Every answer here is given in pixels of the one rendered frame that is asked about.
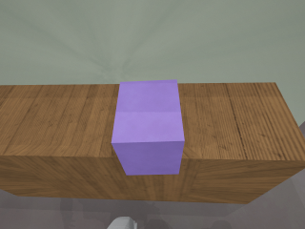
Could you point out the pedestal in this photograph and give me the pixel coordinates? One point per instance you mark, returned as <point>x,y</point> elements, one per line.
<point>241,140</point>

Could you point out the carton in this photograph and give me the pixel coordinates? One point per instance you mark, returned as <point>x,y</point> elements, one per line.
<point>148,135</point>

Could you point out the robot left thigh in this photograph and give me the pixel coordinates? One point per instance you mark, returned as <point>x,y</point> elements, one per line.
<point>123,223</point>

